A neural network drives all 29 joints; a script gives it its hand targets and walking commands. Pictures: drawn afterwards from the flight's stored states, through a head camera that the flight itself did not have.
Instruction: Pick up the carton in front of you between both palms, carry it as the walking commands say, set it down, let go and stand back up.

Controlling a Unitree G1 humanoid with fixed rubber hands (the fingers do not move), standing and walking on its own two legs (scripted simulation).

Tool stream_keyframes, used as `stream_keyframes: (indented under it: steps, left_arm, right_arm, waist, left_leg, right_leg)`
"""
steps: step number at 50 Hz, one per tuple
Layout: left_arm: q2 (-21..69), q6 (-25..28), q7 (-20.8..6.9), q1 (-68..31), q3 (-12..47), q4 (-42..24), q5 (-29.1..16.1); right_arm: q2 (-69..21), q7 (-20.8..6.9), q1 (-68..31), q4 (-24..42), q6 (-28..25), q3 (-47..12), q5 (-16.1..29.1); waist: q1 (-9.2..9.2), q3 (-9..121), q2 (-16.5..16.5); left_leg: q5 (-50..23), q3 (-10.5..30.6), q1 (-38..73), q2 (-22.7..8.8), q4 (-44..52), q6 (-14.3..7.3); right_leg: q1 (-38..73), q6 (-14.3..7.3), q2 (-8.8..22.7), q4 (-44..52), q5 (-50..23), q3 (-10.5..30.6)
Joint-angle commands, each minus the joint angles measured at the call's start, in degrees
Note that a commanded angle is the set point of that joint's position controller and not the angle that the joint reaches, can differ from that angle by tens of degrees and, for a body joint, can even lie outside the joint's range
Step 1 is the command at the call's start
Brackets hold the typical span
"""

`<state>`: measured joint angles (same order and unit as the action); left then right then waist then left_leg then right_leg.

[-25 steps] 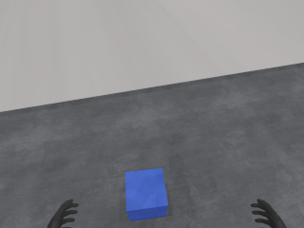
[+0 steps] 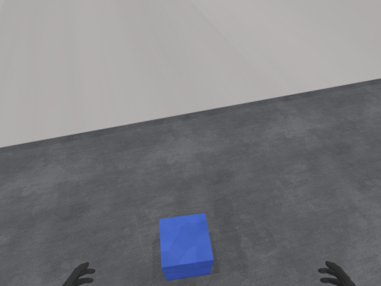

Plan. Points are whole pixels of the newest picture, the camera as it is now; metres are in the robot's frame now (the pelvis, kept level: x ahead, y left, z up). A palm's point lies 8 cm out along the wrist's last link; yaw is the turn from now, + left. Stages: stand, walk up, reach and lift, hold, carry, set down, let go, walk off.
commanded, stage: stand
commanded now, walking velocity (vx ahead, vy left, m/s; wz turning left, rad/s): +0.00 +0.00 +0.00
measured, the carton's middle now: (185, 247) +0.39 +0.06 -0.65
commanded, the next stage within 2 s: none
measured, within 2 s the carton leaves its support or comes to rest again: neither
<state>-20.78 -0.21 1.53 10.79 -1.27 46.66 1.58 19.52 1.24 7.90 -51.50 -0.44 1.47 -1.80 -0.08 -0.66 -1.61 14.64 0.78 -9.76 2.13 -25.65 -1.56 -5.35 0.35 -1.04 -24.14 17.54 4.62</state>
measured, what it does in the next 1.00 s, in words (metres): stands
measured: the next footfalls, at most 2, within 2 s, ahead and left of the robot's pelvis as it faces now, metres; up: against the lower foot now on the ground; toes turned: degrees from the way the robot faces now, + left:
none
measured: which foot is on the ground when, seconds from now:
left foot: down 0.00-1.00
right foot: down 0.00-1.00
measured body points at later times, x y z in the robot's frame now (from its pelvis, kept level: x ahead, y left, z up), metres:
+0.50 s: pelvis -0.02 +0.00 +0.00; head -0.02 +0.01 +0.45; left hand +0.09 +0.30 -0.11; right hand +0.09 -0.31 -0.10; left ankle -0.01 +0.10 -0.74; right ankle -0.05 -0.13 -0.74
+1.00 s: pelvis -0.02 +0.00 +0.01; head -0.02 +0.00 +0.46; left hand +0.08 +0.31 -0.11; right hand +0.08 -0.32 -0.10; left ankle -0.01 +0.10 -0.74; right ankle -0.05 -0.13 -0.74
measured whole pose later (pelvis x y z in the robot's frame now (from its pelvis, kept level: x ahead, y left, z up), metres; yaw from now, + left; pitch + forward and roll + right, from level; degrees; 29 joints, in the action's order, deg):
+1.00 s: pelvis -0.02 +0.00 +0.01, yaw +0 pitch -2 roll +0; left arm -22.5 0.6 0.8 8.2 -0.2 57.2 1.0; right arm 21.8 0.6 6.0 -60.2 -0.9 0.3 -0.8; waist -0.2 -1.7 -0.9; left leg 9.9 1.4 -8.0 1.6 -20.3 -1.1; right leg -3.6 0.3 -1.1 -18.9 12.9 4.1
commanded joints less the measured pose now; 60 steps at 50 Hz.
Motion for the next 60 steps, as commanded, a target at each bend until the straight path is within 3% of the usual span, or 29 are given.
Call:
stream_keyframes:
  steps: [1,23,60]
  left_arm:
    - [-8.4,0.8,0.2,-1.5,-1.8,-2.3,-0.1]
    - [-10.0,1.3,-0.3,-2.7,-1.2,4.1,-0.3]
    - [-11.5,1.3,-0.6,-4.5,-0.6,9.2,-0.7]
  right_arm:
    - [9.6,0.2,-2.1,2.1,-0.7,1.9,0.1]
    - [11.2,-0.2,-3.1,-3.2,-0.9,1.1,0.6]
    - [12.6,-0.4,-4.2,-7.0,-1.0,0.5,1.1]
  waist:
    - [-0.01,2.1,1.3]
    - [-0.10,0.6,1.5]
    - [-0.15,0.8,1.6]
  left_leg:
    - [-16.3,6.3,3.9,-7.2,3.4,0.3]
    - [-11.3,7.2,3.7,-7.8,6.9,0.1]
    - [-12.8,7.6,4.6,-8.4,8.4,-0.2]
  right_leg:
    - [-3.1,-0.8,5.5,3.4,-14.7,3.6]
    - [-2.7,-1.3,6.2,7.0,-11.0,4.4]
    - [-1.6,-1.5,6.9,8.6,-12.1,4.2]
